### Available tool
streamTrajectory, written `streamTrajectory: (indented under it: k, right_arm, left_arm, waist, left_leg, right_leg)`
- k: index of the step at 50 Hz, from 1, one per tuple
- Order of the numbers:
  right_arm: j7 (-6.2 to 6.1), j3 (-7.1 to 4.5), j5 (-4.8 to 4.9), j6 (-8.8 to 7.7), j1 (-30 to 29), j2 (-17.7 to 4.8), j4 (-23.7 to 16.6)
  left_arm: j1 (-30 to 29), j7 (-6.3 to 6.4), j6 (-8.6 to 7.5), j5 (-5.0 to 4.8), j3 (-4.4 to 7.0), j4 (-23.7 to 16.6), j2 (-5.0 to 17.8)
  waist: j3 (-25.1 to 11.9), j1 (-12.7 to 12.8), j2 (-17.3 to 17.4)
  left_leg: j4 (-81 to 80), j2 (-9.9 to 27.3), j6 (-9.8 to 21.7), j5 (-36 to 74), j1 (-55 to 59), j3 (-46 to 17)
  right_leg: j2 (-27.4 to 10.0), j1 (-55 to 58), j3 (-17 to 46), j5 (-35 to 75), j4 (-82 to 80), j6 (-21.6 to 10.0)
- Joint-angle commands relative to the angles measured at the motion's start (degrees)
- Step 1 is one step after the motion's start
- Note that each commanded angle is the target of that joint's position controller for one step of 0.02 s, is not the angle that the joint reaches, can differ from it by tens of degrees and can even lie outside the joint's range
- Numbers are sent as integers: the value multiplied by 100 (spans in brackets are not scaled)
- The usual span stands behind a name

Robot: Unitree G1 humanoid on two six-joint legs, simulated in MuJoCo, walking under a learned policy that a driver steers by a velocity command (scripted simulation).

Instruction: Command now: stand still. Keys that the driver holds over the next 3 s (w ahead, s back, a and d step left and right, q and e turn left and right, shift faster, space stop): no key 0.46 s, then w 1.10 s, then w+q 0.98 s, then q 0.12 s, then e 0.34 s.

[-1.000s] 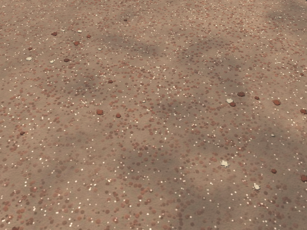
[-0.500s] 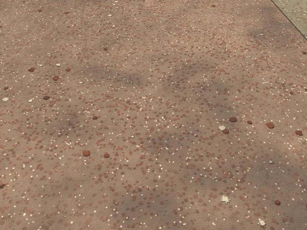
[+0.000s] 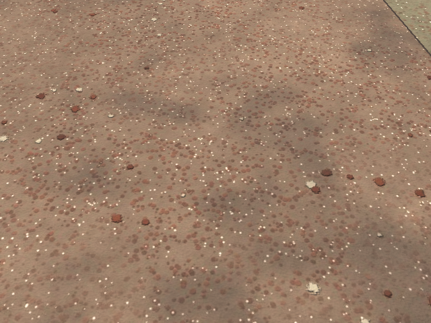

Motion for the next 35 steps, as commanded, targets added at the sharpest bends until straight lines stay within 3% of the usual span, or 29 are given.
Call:
streamTrajectory:
  k: [1, 23, 24, 25, 26, 28, 29, 30, 31, 33, 35]
  right_arm:
    - [-26, -98, 0, -42, 118, -584, -119]
    - [-51, -60, 10, -69, 397, -419, 148]
    - [-60, -58, 10, -60, 507, -397, 203]
    - [-79, -106, 52, -40, 555, -518, 215]
    - [-92, -172, 99, -29, 615, -705, 205]
    - [-92, -291, 147, -87, 990, -1004, 226]
    - [-100, -338, 138, -148, 1072, -1080, 217]
    - [-96, -338, 82, -224, 1066, -1016, 182]
    - [-82, -327, 75, -297, 972, -945, 119]
    - [-61, -307, 182, -379, 665, -823, -50]
    - [-44, -336, 226, -358, 486, -929, -121]
  left_arm:
    - [132, 27, -16, 5, 100, -86, 635]
    - [499, 73, -30, 5, 44, 163, 461]
    - [624, 77, -26, 1, 29, 222, 393]
    - [653, 87, -22, -30, 39, 230, 394]
    - [617, 93, -37, -50, 52, 176, 412]
    - [357, 56, -149, -51, 34, -40, 305]
    - [256, 9, -220, -76, 45, -117, 316]
    - [153, -39, -279, -118, 84, -184, 378]
    - [173, -78, -331, -165, 113, -219, 395]
    - [207, -132, -436, -202, 150, -252, 414]
    - [351, -152, -502, -170, 159, -179, 288]
  waist:
    - [-194, 7, 14]
    - [9, -2, 44]
    - [-123, -8, 89]
    - [-47, -39, 196]
    - [87, -85, 404]
    - [331, -254, 966]
    - [475, -290, 1031]
    - [566, -293, 947]
    - [552, -208, 822]
    - [424, -47, 594]
    - [218, 95, 614]
  left_leg:
    - [-431, 315, 101, 1158, 103, -308]
    - [-694, 335, 139, 415, -57, -407]
    - [-768, 304, 163, -256, -2, -400]
    - [-845, 309, 256, -1233, -61, -482]
    - [-1019, 500, 428, -2259, -162, -782]
    - [-1750, 1527, 994, -3577, -146, -2184]
    - [-2026, 1958, 1265, -3555, -264, -2773]
    - [-2135, 2183, 1400, -3275, -160, -3062]
    - [-2110, 2255, 1398, -2978, 39, -3088]
    - [-2018, 1942, 1067, -2184, 186, -2409]
    - [-1799, 1415, 834, -1524, -278, -1516]
  right_leg:
    - [-117, -31, 73, 1208, -359, -166]
    - [-72, -200, 12, 664, -499, -106]
    - [12, -165, -93, 203, -445, -114]
    - [173, -330, -275, -485, -194, -149]
    - [306, -648, -445, -1130, 187, -201]
    - [244, -1420, -548, -1220, 1350, -293]
    - [14, -1670, -328, -1146, 1977, -373]
    - [-162, -2088, -109, -1422, 2611, -438]
    - [-329, -2439, 51, -1568, 2949, -506]
    - [-486, -2362, 79, -1332, 2272, -579]
    - [-227, -1270, -313, -899, 1188, -525]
